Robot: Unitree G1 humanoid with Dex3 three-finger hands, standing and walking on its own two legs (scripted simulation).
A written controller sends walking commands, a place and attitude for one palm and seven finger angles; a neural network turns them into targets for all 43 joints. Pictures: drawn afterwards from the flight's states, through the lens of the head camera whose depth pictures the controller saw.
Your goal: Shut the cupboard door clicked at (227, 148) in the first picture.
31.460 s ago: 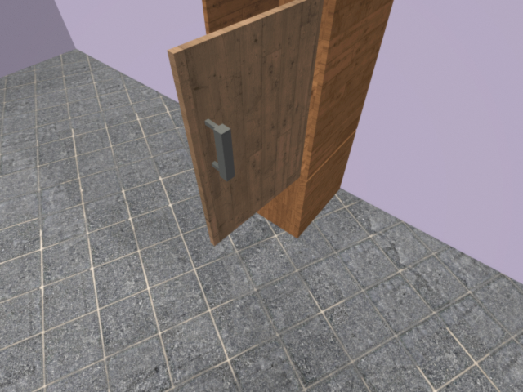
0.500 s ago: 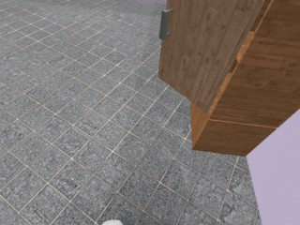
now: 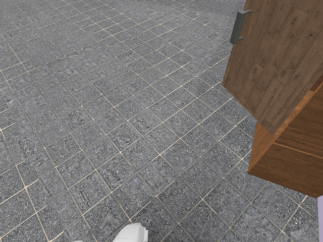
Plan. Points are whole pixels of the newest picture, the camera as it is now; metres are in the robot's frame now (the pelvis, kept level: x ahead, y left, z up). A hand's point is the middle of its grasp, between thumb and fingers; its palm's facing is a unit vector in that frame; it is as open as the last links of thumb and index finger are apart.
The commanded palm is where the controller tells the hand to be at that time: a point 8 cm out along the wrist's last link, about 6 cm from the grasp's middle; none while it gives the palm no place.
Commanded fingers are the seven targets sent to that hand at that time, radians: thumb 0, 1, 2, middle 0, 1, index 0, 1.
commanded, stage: walk to a spot facing it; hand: left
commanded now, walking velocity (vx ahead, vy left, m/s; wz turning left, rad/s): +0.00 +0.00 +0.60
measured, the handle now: (241, 27) +0.93 -0.32 +0.03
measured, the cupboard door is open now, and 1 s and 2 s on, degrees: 49 49 49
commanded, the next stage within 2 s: turn to face it in 1.40 s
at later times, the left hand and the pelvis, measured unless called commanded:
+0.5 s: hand out of the picture +0.11 +0.24 -0.15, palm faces +0.30 -0.91 -0.29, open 7.4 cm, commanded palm none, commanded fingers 0.00 0.90 0.90 -0.20 -0.30 -0.20 -0.30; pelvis +0.07 -0.01 -0.01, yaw +18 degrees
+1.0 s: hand out of the picture +0.04 +0.19 -0.20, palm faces +0.67 -0.73 -0.16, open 7.4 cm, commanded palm none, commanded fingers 0.00 0.90 0.90 -0.20 -0.30 -0.20 -0.30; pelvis +0.21 +0.10 -0.02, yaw +38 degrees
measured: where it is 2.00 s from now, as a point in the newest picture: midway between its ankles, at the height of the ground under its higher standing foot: (112, 183)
